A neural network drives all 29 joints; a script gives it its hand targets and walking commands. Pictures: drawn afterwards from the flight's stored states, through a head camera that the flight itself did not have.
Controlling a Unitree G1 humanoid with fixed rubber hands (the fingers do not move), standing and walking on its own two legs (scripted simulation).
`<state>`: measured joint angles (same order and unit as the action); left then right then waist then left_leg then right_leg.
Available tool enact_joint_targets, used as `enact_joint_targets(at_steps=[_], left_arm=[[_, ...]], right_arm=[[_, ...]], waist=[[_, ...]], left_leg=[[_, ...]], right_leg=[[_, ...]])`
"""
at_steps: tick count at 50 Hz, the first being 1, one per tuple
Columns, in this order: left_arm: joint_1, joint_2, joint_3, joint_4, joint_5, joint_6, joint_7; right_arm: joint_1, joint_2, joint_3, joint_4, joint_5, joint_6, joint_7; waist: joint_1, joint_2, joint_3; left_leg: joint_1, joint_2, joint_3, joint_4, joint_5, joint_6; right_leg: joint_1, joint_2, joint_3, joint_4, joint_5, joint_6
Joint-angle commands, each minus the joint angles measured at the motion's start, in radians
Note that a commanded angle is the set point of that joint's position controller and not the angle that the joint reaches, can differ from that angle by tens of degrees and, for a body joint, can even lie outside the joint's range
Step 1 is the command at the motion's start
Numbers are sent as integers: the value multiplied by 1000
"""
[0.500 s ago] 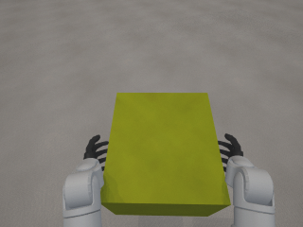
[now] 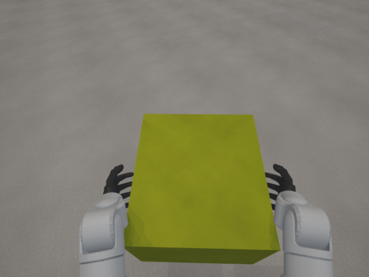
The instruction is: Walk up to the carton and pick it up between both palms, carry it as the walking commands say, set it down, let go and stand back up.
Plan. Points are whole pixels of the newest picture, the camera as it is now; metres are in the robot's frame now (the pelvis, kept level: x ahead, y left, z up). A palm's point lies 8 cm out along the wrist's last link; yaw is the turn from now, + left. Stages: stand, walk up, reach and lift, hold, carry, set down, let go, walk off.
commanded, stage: carry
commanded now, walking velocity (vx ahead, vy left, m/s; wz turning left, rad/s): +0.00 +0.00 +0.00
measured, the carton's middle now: (197, 187) +0.34 +0.00 +0.02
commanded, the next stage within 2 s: hold in 0.26 s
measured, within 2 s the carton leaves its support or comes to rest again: neither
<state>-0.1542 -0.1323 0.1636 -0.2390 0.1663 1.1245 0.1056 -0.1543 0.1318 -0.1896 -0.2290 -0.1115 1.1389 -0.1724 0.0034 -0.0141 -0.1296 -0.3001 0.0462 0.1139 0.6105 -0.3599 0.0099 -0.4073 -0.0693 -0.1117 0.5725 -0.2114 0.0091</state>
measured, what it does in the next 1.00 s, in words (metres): stands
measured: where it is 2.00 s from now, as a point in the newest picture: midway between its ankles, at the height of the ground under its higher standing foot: outside the picture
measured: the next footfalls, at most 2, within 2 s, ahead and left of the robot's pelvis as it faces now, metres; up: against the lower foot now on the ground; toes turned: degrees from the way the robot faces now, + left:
none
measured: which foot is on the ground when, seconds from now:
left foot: down 0.00-1.00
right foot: down 0.00-1.00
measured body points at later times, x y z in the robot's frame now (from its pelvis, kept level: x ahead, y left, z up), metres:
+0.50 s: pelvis -0.01 +0.00 +0.01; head -0.03 -0.01 +0.46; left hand +0.26 +0.18 +0.04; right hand +0.27 -0.17 +0.03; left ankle -0.03 +0.11 -0.73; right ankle +0.05 -0.15 -0.73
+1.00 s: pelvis -0.03 -0.04 +0.00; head +0.01 -0.04 +0.45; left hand +0.31 +0.17 +0.00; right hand +0.34 -0.19 +0.00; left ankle -0.03 +0.10 -0.73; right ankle +0.05 -0.15 -0.73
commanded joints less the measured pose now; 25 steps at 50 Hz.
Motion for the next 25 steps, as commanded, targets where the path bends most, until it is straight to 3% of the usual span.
enact_joint_targets(at_steps=[1,2,4,5,6,7,8,10,11,13,14,15,16,17,19,20,21,23,24,25], left_arm=[[-577,-870,-740,-131,-468,-9,-304],[-567,-867,-725,-109,-459,-8,-303],[-569,-864,-714,-90,-449,-15,-300],[-542,-840,-678,-33,-418,-25,-301],[-545,-866,-729,-108,-452,-16,-299],[-548,-858,-731,-124,-457,-13,-298],[-544,-829,-660,-10,-395,-35,-299],[-540,-838,-662,-1,-390,-57,-301],[-581,-853,-731,-119,-442,-50,-302],[-565,-860,-702,-69,-424,-54,-303],[-337,-667,-248,616,-54,-227,-293],[-302,-618,-296,524,-38,-339,-274],[-329,-642,-367,385,-53,-403,-274],[-349,-683,-479,250,-101,-451,-290],[-493,-826,-609,84,-204,-509,-299],[-531,-876,-664,94,-233,-520,-299],[-568,-915,-710,94,-252,-531,-300],[-610,-906,-690,160,-251,-528,-303],[-689,-875,-748,252,-324,-552,-338],[-658,-836,-709,278,-293,-548,-342]], right_arm=[[-585,856,756,-122,425,-7,388],[-591,854,748,-114,421,-6,386],[-600,851,733,-94,416,-13,388],[-553,822,700,-37,377,-22,387],[-585,845,750,-127,421,-14,385],[-562,847,752,-117,422,-8,385],[-535,825,669,18,355,-29,391],[-554,819,678,1,355,-53,387],[-569,845,727,-89,401,-46,391],[-594,844,712,-68,385,-53,389],[-301,567,242,696,29,-229,377],[-289,486,282,519,4,-351,373],[-293,526,374,390,29,-412,380],[-346,595,523,196,80,-460,377],[-562,682,668,-13,186,-522,410],[-558,703,666,-6,182,-523,421],[-575,701,688,-26,197,-525,433],[-649,648,668,-6,197,-514,436],[-515,707,595,121,168,-503,390],[-530,723,607,136,172,-487,392]], waist=[[-1,10,-264],[-1,-8,-266],[0,24,-267],[-1,12,-267],[1,16,-266],[0,9,-285],[1,30,-258],[2,9,-266],[1,42,-259],[0,16,-263],[36,134,126],[-33,114,35],[-54,117,-79],[-43,96,-156],[-16,113,-375],[-61,105,-386],[-97,107,-390],[-106,109,-327],[-201,-38,-209],[-137,-58,-168]], left_leg=[[39,95,-91,-129,240,3],[36,98,-88,-124,235,3],[31,97,-89,-137,222,5],[46,99,-88,-131,240,6],[35,97,-93,-131,253,8],[49,102,-90,-126,259,5],[47,103,-90,-136,256,5],[49,101,-85,-121,283,5],[46,105,-89,-134,283,6],[48,99,-86,-129,248,4],[8,-71,-194,-282,160,8],[78,-36,-246,-278,287,-1],[141,-36,-249,-246,495,-22],[141,-61,-228,-220,635,-25],[217,-70,-234,-174,803,-58],[240,-70,-239,-175,836,-64],[277,-69,-251,-169,817,-66],[198,-71,-270,-212,543,-55],[190,-139,-205,-241,371,-7],[169,-148,-208,-265,299,14]], right_leg=[[163,-94,77,-69,200,-22],[163,-92,69,-70,199,-17],[173,-95,76,-70,185,-22],[165,-94,78,-63,206,-22],[165,-94,75,-59,214,-19],[171,-94,72,-56,216,-20],[159,-91,68,-57,192,-21],[163,-91,68,-60,215,-21],[162,-93,64,-58,198,-17],[159,-96,76,-67,188,-17],[222,151,160,-148,113,-67],[350,144,191,-127,252,-75],[400,155,197,-118,363,-70],[417,168,198,-119,433,-41],[429,195,179,-100,458,-27],[424,197,153,-118,481,-18],[413,194,148,-123,463,-16],[393,186,134,-130,343,-17],[425,190,134,-170,329,-5],[438,187,128,-183,283,-2]])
